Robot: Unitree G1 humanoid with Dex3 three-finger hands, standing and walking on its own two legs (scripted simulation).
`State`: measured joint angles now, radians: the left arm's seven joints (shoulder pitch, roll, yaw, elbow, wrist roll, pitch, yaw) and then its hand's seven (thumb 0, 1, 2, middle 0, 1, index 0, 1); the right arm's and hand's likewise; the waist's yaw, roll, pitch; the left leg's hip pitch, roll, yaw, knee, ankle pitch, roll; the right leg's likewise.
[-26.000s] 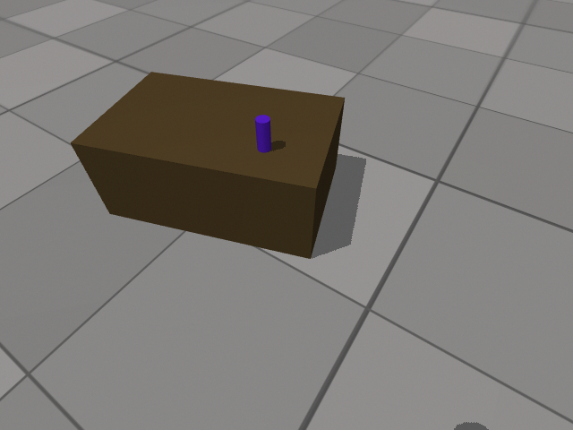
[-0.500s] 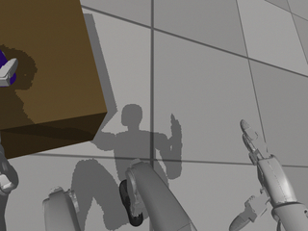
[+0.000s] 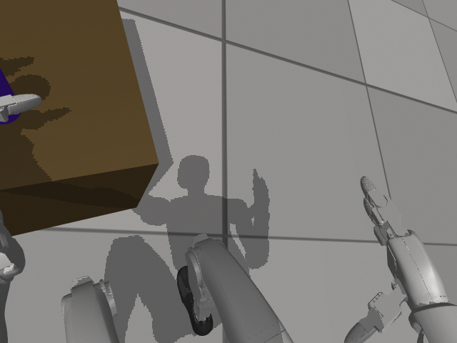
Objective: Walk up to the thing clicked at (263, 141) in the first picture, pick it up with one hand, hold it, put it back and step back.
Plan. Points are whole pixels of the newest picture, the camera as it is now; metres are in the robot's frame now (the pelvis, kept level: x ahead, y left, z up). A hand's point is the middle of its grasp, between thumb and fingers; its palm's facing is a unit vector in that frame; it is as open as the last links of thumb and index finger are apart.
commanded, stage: open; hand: left
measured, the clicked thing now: out of the picture +0.58 +0.20 -0.06
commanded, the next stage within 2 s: withdraw in 0.20 s
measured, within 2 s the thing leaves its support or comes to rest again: neither
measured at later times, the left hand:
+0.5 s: hand out of the picture +0.58 +0.21 -0.04, palm faces +0.24 -0.97 -0.01, open 16.8 cm
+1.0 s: hand out of the picture +0.56 +0.31 +0.11, palm faces +0.34 -0.92 -0.19, open 17.5 cm
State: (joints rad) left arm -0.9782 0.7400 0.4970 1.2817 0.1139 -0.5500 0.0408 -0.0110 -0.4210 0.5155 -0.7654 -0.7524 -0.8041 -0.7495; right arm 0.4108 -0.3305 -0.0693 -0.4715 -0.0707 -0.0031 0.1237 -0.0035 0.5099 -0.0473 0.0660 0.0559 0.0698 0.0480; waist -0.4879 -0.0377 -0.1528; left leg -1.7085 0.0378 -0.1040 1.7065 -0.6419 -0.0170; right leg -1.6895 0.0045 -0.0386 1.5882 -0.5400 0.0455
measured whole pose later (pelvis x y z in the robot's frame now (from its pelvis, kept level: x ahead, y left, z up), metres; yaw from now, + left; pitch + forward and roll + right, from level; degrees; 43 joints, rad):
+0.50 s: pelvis +0.00 +0.00 +0.00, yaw +0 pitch +36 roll -6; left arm -0.96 0.76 0.53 1.23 0.10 -0.52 0.03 -0.01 -0.61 0.11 -0.22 -0.22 -0.24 -0.22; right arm 0.42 -0.35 -0.07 -0.52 -0.06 0.02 0.12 0.00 0.51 -0.05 0.07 0.06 0.07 0.05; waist -0.50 -0.06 -0.15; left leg -1.69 0.04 -0.10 1.69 -0.64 -0.02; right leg -1.67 0.01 -0.04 1.58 -0.54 0.04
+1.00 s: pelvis +0.01 +0.01 +0.09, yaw +0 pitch +27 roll -5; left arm -0.98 0.86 0.55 1.34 0.16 -0.15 0.00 -0.01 -0.60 0.04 -0.09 -0.08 -0.10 -0.08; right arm 0.44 -0.34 0.00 -0.41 -0.02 0.16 0.09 0.00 0.48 -0.07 0.07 0.06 0.07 0.05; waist -0.35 -0.02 -0.13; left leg -1.28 0.06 -0.04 1.36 -0.56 0.01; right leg -1.27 0.02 0.01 1.23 -0.44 0.06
